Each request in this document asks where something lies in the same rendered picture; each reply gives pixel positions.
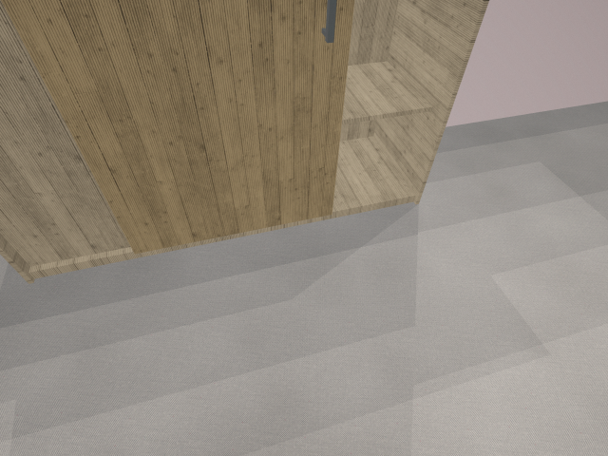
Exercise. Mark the wardrobe door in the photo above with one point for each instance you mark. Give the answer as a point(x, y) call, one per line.
point(51, 207)
point(198, 119)

